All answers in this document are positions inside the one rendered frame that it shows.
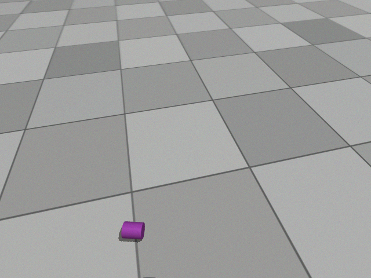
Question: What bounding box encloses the can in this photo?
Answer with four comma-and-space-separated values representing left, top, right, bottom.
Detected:
121, 221, 145, 239

